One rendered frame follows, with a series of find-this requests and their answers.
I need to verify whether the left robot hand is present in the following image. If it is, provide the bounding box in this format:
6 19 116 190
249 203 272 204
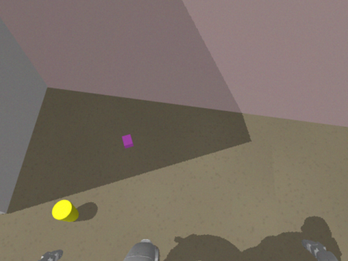
37 250 63 261

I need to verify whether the right robot hand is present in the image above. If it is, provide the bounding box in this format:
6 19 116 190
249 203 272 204
302 239 338 261

